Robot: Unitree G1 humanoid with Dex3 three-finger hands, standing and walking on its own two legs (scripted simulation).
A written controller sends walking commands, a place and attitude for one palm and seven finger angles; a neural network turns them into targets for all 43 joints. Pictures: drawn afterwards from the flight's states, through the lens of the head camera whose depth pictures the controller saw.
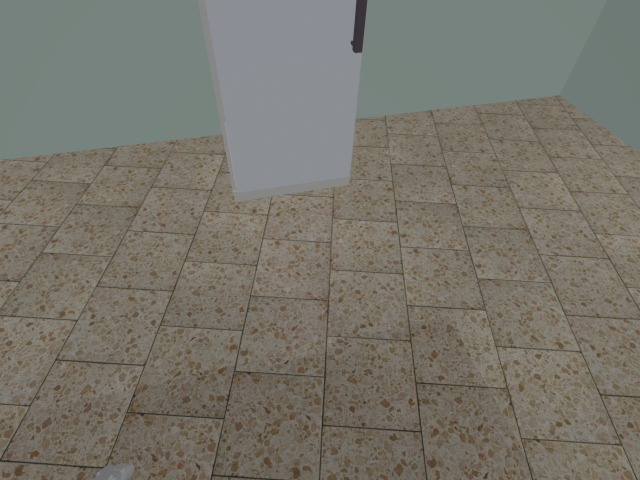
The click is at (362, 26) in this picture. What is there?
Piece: fridge door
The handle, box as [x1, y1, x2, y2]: [351, 0, 366, 52]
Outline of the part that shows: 366,0 356,0 353,40 351,41 351,44 353,46 352,49 354,52 360,52 362,48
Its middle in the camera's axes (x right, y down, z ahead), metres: +0.13 -0.84 +1.19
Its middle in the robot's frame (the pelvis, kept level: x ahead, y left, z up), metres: +1.48 -0.03 +0.17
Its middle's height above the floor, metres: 0.94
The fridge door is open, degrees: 0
